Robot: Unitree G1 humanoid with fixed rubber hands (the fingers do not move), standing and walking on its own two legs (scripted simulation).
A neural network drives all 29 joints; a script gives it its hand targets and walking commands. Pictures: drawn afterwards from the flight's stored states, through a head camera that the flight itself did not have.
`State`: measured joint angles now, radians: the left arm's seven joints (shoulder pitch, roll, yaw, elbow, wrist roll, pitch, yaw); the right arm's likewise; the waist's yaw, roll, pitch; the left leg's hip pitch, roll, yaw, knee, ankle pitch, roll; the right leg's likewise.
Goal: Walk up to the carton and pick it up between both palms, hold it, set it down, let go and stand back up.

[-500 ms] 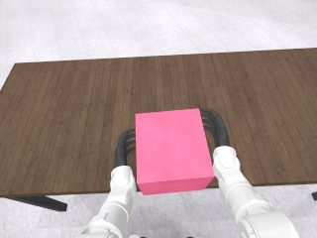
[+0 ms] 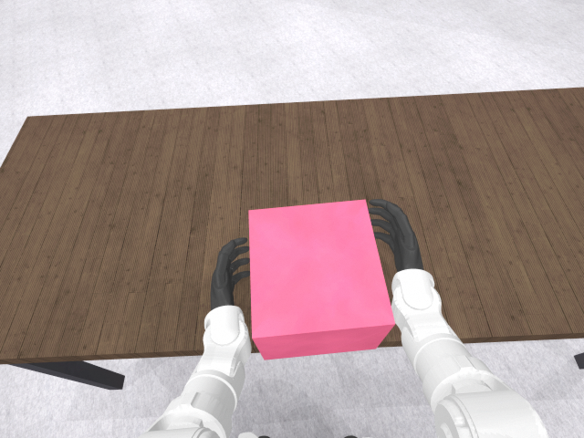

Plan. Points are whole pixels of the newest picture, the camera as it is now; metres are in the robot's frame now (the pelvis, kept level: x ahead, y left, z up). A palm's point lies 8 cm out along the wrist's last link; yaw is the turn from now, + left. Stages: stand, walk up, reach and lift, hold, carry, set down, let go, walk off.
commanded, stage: reach and lift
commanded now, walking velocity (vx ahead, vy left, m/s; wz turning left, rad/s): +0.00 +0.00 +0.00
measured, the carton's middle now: (313, 281) +0.35 +0.00 -0.05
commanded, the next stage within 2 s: none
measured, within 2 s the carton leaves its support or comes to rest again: leaves its support in 0.64 s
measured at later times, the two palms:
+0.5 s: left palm (225, 295) +0.33 +0.13 -0.04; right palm (404, 256) +0.38 -0.13 -0.01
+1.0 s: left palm (221, 286) +0.32 +0.13 +0.00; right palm (415, 248) +0.37 -0.13 +0.03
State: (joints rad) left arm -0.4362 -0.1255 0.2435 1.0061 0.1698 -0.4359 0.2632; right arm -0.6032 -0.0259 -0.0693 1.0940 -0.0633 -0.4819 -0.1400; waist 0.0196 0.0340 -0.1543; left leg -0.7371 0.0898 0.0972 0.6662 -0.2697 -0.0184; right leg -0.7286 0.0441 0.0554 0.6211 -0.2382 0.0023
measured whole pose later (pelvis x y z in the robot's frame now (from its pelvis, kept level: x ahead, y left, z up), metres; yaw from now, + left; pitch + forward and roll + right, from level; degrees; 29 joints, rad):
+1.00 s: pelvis -0.01 +0.00 +0.00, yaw +0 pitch +16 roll -1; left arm -0.44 -0.12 0.21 0.99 0.11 -0.42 0.26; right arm -0.60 -0.02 -0.06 1.08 0.02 -0.47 -0.12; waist 0.02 0.03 -0.20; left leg -0.68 0.09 0.09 0.66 -0.26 -0.02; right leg -0.67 0.05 0.06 0.62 -0.23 0.00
